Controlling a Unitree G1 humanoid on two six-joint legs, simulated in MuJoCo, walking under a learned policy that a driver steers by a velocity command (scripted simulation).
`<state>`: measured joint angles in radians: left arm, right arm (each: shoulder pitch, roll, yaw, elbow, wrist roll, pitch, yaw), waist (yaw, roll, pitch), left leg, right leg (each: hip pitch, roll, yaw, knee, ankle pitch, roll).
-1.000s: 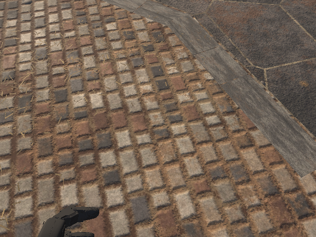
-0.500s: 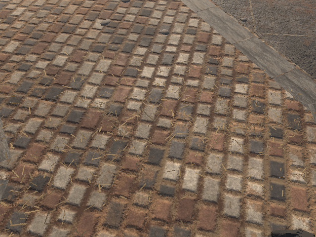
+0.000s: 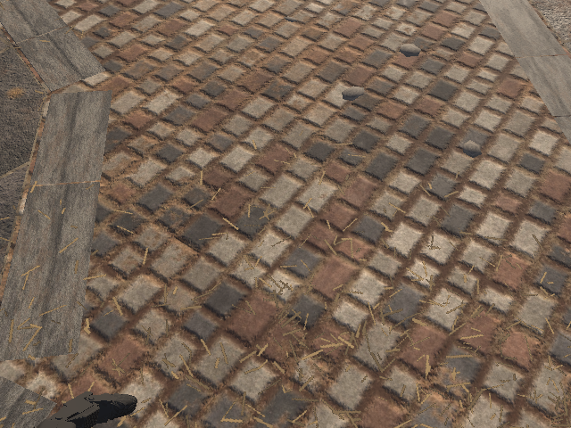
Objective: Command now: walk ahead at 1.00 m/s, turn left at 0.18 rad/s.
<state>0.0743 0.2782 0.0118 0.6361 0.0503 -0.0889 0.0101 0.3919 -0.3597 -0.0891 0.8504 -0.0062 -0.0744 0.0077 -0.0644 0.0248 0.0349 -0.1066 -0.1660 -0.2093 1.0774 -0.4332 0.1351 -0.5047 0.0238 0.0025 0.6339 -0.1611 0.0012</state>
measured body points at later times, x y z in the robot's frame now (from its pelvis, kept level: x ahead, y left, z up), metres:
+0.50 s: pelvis +0.43 -0.01 +0.03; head +0.44 +0.00 +0.48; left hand +0.60 +0.24 -0.09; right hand +0.46 -0.31 -0.07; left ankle +0.42 +0.11 -0.71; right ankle +0.36 -0.11 -0.61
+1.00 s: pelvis +0.85 -0.20 +0.02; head +0.86 -0.20 +0.47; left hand +0.98 +0.04 -0.11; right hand +0.85 -0.48 -0.09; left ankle +1.01 -0.10 -0.62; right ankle +0.76 -0.21 -0.71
